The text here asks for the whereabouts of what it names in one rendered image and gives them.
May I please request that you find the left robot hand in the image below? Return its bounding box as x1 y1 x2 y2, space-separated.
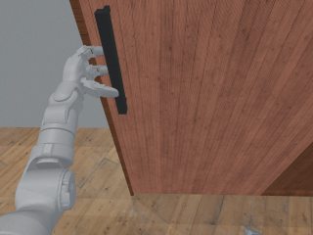
62 45 119 99

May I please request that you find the handle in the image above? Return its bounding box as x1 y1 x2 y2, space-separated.
94 5 128 115

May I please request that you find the robot left forearm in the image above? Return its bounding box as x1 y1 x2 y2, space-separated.
15 81 84 209

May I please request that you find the wardrobe door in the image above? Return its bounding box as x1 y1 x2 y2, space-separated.
266 142 313 191
79 0 313 196

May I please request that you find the robot left upper arm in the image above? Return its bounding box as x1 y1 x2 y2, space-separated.
0 167 77 235

